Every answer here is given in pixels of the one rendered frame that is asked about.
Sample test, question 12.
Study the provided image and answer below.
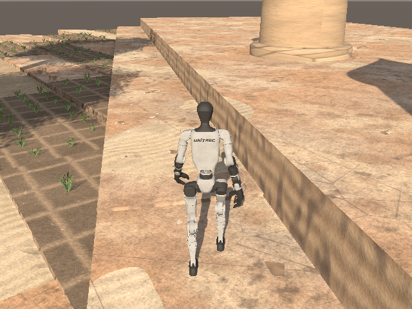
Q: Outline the left robot forearm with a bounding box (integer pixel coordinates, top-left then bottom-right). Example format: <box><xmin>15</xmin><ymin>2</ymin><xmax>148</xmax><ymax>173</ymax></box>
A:
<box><xmin>174</xmin><ymin>154</ymin><xmax>183</xmax><ymax>175</ymax></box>

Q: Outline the robot right upper arm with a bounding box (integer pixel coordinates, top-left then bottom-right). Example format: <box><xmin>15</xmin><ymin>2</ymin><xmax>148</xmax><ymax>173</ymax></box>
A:
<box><xmin>218</xmin><ymin>129</ymin><xmax>234</xmax><ymax>166</ymax></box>

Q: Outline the robot foot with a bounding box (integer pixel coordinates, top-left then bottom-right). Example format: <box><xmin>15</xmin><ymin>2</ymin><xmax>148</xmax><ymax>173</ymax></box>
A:
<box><xmin>216</xmin><ymin>237</ymin><xmax>225</xmax><ymax>252</ymax></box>
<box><xmin>189</xmin><ymin>259</ymin><xmax>198</xmax><ymax>276</ymax></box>

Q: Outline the right robot forearm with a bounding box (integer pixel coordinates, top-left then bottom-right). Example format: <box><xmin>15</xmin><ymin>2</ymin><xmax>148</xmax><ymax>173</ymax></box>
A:
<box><xmin>228</xmin><ymin>157</ymin><xmax>242</xmax><ymax>191</ymax></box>

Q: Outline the robot left hand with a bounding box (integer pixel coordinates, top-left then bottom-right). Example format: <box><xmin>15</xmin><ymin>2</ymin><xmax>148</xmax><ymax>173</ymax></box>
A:
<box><xmin>174</xmin><ymin>173</ymin><xmax>189</xmax><ymax>185</ymax></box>

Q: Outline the robot left foot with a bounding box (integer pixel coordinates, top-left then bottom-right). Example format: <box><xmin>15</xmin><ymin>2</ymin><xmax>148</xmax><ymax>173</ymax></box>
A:
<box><xmin>189</xmin><ymin>259</ymin><xmax>198</xmax><ymax>276</ymax></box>

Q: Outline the robot right hand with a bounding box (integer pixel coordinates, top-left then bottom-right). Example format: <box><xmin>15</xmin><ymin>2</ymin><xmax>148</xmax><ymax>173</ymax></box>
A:
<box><xmin>229</xmin><ymin>189</ymin><xmax>243</xmax><ymax>208</ymax></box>

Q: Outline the robot right foot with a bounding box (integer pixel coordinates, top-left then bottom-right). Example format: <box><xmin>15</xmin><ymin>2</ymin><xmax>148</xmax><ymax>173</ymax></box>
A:
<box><xmin>216</xmin><ymin>237</ymin><xmax>225</xmax><ymax>252</ymax></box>

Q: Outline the robot left upper arm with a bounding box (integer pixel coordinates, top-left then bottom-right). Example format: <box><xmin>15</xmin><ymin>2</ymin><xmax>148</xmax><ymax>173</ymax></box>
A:
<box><xmin>176</xmin><ymin>129</ymin><xmax>192</xmax><ymax>164</ymax></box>

